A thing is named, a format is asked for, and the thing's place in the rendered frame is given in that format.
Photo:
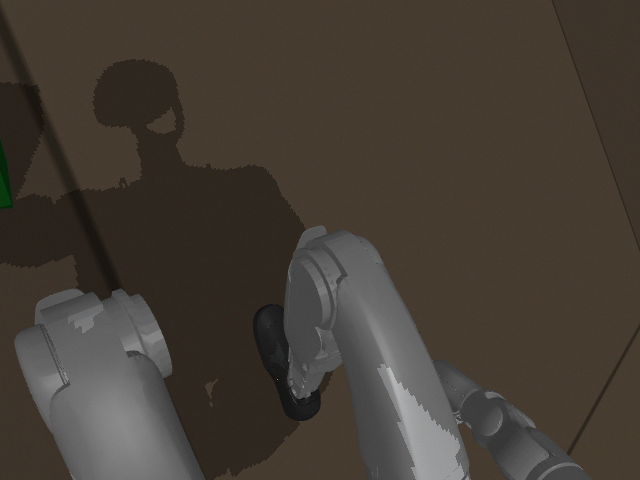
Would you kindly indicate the carton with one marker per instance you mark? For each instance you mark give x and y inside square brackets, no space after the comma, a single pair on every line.
[5,191]

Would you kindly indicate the right robot hand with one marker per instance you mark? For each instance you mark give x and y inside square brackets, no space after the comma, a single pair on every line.
[458,386]

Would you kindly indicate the right robot arm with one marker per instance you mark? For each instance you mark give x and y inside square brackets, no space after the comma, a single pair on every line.
[521,451]

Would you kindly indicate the right robot foot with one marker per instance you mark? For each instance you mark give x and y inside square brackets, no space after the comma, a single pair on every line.
[268,328]

